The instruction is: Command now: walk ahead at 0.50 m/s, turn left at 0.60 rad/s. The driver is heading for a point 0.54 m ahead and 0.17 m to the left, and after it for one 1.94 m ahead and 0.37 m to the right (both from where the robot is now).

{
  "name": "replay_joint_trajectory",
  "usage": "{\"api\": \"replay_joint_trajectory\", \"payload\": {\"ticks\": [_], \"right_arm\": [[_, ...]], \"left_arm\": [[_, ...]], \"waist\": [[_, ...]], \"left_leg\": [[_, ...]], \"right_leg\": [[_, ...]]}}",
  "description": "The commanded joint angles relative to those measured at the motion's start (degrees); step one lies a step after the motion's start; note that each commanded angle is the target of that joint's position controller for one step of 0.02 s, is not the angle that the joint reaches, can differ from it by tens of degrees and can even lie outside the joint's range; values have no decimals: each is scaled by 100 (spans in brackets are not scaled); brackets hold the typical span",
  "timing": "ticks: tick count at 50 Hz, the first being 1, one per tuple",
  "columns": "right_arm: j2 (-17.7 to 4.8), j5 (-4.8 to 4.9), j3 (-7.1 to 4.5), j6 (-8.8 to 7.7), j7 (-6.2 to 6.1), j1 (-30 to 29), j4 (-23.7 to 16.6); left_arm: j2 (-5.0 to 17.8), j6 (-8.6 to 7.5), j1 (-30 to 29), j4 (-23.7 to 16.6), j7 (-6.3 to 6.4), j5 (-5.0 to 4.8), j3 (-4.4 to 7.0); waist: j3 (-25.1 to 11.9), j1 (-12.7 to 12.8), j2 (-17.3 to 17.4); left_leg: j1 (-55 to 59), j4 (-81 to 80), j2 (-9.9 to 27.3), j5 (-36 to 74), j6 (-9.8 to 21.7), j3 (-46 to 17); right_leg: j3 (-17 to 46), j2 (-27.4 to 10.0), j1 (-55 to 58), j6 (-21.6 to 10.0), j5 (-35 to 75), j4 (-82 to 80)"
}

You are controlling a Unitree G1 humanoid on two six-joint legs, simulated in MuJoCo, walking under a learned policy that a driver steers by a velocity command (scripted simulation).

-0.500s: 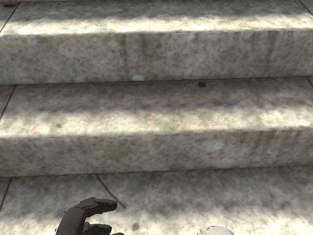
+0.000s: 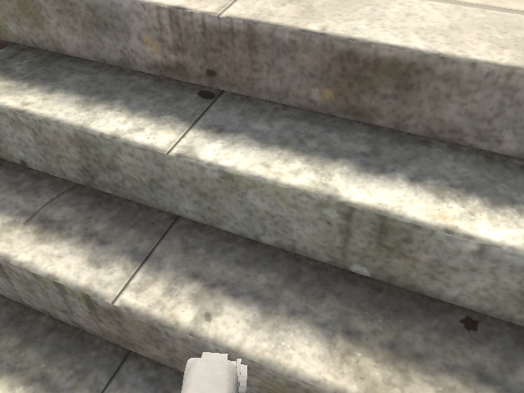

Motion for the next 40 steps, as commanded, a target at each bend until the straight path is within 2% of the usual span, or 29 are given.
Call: {"api": "replay_joint_trajectory", "payload": {"ticks": [1, 4, 6, 7, 8, 10, 11, 12, 13, 14, 15, 17, 19, 20, 21, 23, 24, 26, 28, 30, 32, 33, 34, 35, 36, 37, 38, 39, 40], "right_arm": [[-112, 2, 87, 53, -44, -1242, -802], [-144, 94, 77, 258, -200, -1955, -1171], [-125, -9, 78, 570, -100, -2680, -1563], [-285, 38, 26, 664, -49, -2929, -1709], [-41, 26, 11, 670, 104, -2296, -1609], [-285, 40, -101, 583, 164, -1288, -1426], [-525, 135, -212, 509, 98, -633, -1267], [-923, 143, -365, 458, -64, 965, -708], [-1264, 13, -522, 507, -200, 2438, -165], [-1382, -342, -528, 522, -152, 3039, 168], [-1354, -574, -664, 389, -292, 2993, 288], [-616, -348, -420, 99, -222, 2411, 666], [6, -392, -150, -47, -39, 1440, 859], [120, -395, -69, -115, 10, 923, 737], [139, -410, -40, -139, -31, 823, 695], [173, -583, 46, -165, -120, 1453, 898], [78, -764, 86, -249, -107, 1600, 902], [-413, -785, 53, -429, -90, 1834, 685], [-863, -210, -18, -479, -82, 1540, 77], [-1411, -69, -135, -650, -56, 2083, 70], [-1759, 149, -518, -740, 47, 2143, 32], [-1265, -270, -495, -718, 150, 2850, 185], [-697, -398, -399, -708, 241, 3026, 265], [-559, -174, -503, -492, 257, 2271, 265], [-409, 12, -483, -426, 164, 2049, 84], [-507, 5, -502, -400, -63, 1666, -73], [97, -540, -363, -321, -400, 1156, -1031], [24, -508, -329, -208, -522, 1174, -1058], [-399, -296, -199, -190, -337, 973, -662]], "left_arm": [[216, -109, 638, 123, 10, 156, -66], [172, -81, 1152, 442, -152, 271, -110], [528, -69, 320, 60, -371, -87, -54], [748, -119, 139, -4, -437, -204, -26], [1270, -300, 266, -93, -349, -399, 57], [2057, -461, 287, -132, -251, -545, 279], [2297, -454, -130, -221, -309, -439, 365], [2040, -476, -53, -280, -408, -69, 370], [1822, -425, -216, -465, -607, 99, 382], [1111, -225, -293, -368, -868, -220, 426], [915, -124, -463, -555, -807, -571, 439], [693, -174, -1301, -930, -608, -341, 398], [337, -95, -1764, -1358, -347, -310, 183], [405, -32, -1696, -1428, -257, -348, 173], [456, 41, -1879, -1603, -229, -499, 132], [469, -12, -2404, -1969, -207, -632, 55], [573, -20, -2746, -2240, -126, -660, 69], [892, 1, -3568, -2873, -5, -736, 121], [950, 159, -4397, -3297, 72, -655, 69], [830, 382, -3492, -3293, 111, -650, 115], [1365, 473, -2968, -3253, 203, -633, 310], [1827, 427, -1862, -2814, 157, -652, 483], [1946, 431, -703, -2422, 155, -561, 578], [1902, 488, -51, -2355, 63, -180, 625], [1760, 244, -442, -2174, 86, -317, 596], [1382, 79, -1157, -2067, 67, -451, 560], [717, 160, -1680, -1602, 432, -1037, 578], [349, 120, -1933, -1526, 575, -984, 450], [414, -64, -2594, -1906, 375, -831, 398]], "waist": [[788, 30, -567], [926, 160, -397], [792, -216, -782], [672, -434, -768], [455, -792, -1442], [340, -1020, -1773], [311, -1323, -1991], [-646, -1508, -1533], [-1257, -1800, -957], [-1173, -1589, 170], [-409, -1535, -50], [172, -903, -112], [413, -59, -629], [688, 216, -692], [727, 303, 22], [760, 174, 48], [660, 202, -542], [530, 34, -566], [338, 42, -210], [4, 274, 687], [-259, 266, 1016], [-1388, 44, -111], [-2066, 345, -1067], [-1025, 1073, -2358], [-250, 766, -1706], [513, 335, -1238], [612, -580, -275], [899, -789, 17], [405, -469, -200]], "left_leg": [[-1656, -123, 202, -85, 410, 268], [-1886, -1608, 334, -135, 360, 352], [262, -2714, 641, -1448, 263, 1626], [1370, -3273, 341, -1711, 243, 2024], [2484, -2990, -8, -1676, -14, 2380], [3105, -4602, -585, -2299, -190, 2313], [3893, -5600, -883, -2663, -256, 2174], [6418, -5538, -761, -1283, 25, 1109], [8365, -7142, -560, -1175, 222, -609], [8203, -9433, 454, -1424, 899, -3077], [7435, -10090, 834, -2471, 645, -3994], [6731, -9788, 609, -2648, 742, -3601], [6038, -9731, 417, -2187, 283, -2318], [5451, -9947, 471, -1917, 191, -1954], [5264, -10219, 520, -1606, 221, -1668], [5136, -10336, 329, -1855, -116, -1138], [4727, -10356, 159, -2022, -384, -935], [3711, -10675, -157, -1592, -529, -462], [2521, -11732, 58, -300, -39, -646], [4661, -10996, 802, 4758, 457, -1081], [7887, -9949, 1132, 7616, 297, -900], [7633, -8323, 688, 7866, -214, -323], [5601, -7057, 260, 4917, -524, -536], [3838, -3593, -1008, -1100, -1057, -919], [2599, -2122, -936, -653, -855, -1422], [2015, -2557, -768, -319, -732, -1365], [3427, -3164, -221, -1263, -903, -156], [3630, -3532, -58, -1407, -1113, -10], [2706, -3463, -8, -1629, -1086, -391]], "right_leg": [[1373, -1629, 1333, -679, 2671, -1323], [1117, -1827, 1949, -580, 3478, -1625], [359, -1823, 386, -484, 4710, -2330], [157, -1732, -291, -462, 6907, -2215], [-68, -1833, -254, -531, 10368, -1666], [86, -2078, 1031, -565, 12060, -944], [177, -2118, 1061, -600, 12909, -176], [490, -1904, -387, -433, 12411, 1362], [963, -1234, -1982, -470, 9274, 2998], [1502, 169, -3209, -379, 2940, 6562], [3119, 380, -4229, -567, 3051, 9011], [3473, 503, -5599, -750, 2910, 10541], [3342, 235, -6175, -1074, 2517, 10538], [3076, 56, -6325, -1098, 2175, 10894], [2872, 117, -6610, -1110, 955, 11994], [2624, 155, -7318, -1239, 385, 12669], [2446, -3, -6802, -1199, 1007, 11786], [2262, -491, -5070, -689, 1729, 9102], [1351, -249, -2474, 195, 258, 6782], [926, 476, -2405, 502, -121, 6201], [999, 736, -3274, 272, -188, 3574], [2271, 201, -1663, -581, 2890, 4204], [4713, -666, -1, -1702, 3073, 2929], [7294, -1532, -433, -2511, 1583, 667], [7108, -1362, -896, -2009, -416, 550], [6076, -1215, -1375, -1734, -333, 956], [5321, -1046, -2164, -1103, -1377, 684], [4648, -758, -2703, -822, -1346, 617], [4228, -488, -2394, -932, -381, 1201]]}}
